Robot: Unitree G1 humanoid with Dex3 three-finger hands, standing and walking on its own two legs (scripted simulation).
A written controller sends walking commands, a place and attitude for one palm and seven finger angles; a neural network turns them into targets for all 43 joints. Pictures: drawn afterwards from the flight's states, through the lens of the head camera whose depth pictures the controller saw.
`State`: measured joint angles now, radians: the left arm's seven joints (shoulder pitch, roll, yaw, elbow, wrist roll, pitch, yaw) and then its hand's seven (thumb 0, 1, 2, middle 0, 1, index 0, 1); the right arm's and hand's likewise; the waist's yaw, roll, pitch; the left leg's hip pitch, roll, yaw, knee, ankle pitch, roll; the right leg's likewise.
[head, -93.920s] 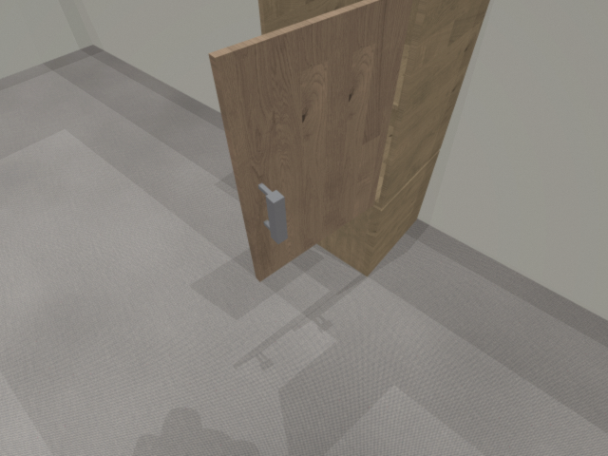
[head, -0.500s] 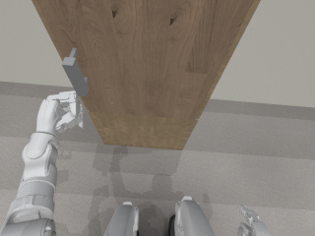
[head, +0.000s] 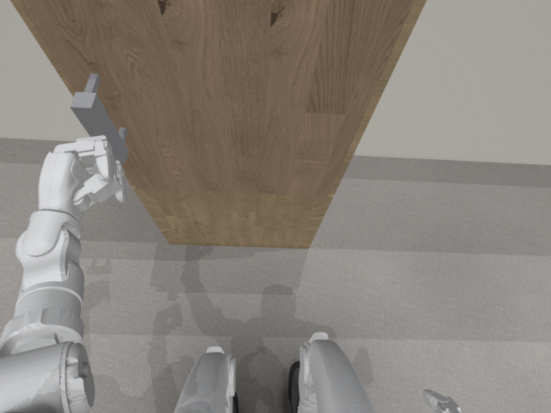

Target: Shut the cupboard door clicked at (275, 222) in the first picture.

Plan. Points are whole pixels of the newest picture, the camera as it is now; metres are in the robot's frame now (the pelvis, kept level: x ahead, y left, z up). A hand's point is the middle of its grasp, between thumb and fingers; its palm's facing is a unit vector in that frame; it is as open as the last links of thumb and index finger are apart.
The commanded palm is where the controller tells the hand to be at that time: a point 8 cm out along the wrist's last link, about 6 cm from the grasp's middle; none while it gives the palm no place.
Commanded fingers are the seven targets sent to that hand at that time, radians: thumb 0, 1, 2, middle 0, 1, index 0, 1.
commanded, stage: bring the fist close to the handle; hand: left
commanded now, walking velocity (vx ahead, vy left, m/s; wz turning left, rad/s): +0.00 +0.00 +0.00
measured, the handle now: (106, 120) +0.53 +0.25 +0.04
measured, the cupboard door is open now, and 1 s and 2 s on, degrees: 0 0 0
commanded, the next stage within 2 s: push the door shut along its arc in 0.04 s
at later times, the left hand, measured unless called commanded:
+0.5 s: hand (116, 164) +0.45 +0.22 +0.04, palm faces -0.15 -0.99 -0.03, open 3.2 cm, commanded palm +0.46 +0.26 +0.04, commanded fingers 0.00 0.90 0.90 -1.30 -1.50 -1.30 -1.50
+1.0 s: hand (119, 159) +0.46 +0.22 +0.04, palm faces -0.05 -1.00 -0.04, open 3.3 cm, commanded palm +0.48 +0.24 +0.04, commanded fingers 0.00 0.90 0.90 -1.30 -1.50 -1.30 -1.50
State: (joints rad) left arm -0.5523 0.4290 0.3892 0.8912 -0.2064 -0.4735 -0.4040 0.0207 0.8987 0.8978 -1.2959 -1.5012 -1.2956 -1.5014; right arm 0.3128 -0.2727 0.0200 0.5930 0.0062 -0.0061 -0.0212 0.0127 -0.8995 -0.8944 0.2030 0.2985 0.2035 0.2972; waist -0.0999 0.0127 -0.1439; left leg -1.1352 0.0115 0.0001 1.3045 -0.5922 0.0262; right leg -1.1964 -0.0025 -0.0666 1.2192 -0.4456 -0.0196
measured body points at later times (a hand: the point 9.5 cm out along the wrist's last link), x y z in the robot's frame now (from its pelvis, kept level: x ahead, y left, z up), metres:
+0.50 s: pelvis -0.01 +0.00 -0.01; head +0.13 +0.03 +0.41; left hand +0.45 +0.27 +0.04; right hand +0.08 -0.27 -0.12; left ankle +0.01 +0.10 -0.62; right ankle +0.07 -0.11 -0.62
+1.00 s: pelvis -0.05 +0.00 -0.03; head +0.09 +0.05 +0.39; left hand +0.45 +0.27 +0.04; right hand +0.01 -0.27 -0.13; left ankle +0.01 +0.10 -0.62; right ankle +0.07 -0.11 -0.62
